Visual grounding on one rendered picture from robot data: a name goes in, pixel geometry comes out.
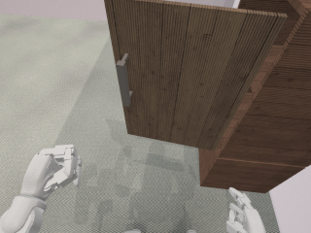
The left robot hand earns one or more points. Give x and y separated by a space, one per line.
59 162

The handle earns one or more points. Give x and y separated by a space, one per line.
123 81

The right robot hand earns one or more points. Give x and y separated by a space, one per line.
249 220

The robot left forearm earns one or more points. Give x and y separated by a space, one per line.
24 216

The cupboard door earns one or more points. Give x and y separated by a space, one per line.
189 66

